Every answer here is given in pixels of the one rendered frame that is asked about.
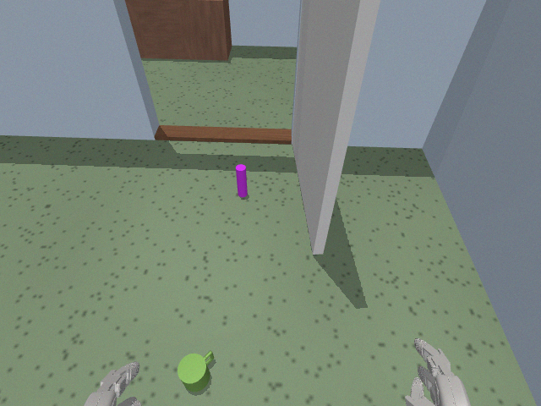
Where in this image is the left robot hand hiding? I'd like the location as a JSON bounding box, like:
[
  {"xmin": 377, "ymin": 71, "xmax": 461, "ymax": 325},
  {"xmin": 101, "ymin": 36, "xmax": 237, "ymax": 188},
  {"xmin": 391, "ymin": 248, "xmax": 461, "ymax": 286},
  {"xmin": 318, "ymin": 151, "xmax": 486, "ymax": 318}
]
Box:
[{"xmin": 84, "ymin": 362, "xmax": 141, "ymax": 406}]

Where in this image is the right robot hand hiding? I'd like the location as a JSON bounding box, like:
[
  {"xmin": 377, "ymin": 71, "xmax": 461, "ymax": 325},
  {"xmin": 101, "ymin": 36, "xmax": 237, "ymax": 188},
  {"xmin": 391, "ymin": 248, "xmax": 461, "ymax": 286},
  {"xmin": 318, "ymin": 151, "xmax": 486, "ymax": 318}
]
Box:
[{"xmin": 405, "ymin": 338, "xmax": 471, "ymax": 406}]

